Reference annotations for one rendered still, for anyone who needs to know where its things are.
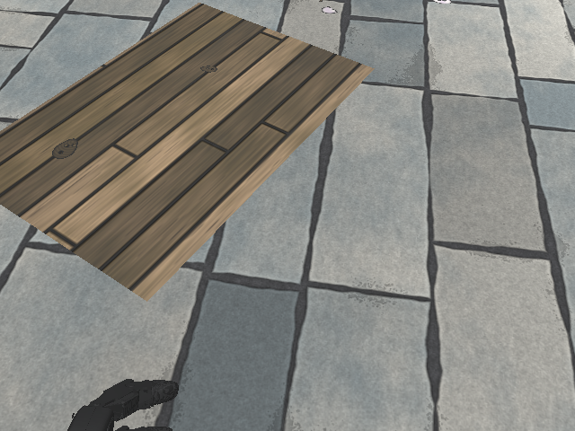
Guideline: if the left robot hand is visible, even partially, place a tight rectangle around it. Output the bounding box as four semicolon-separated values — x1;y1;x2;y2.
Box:
67;379;179;431

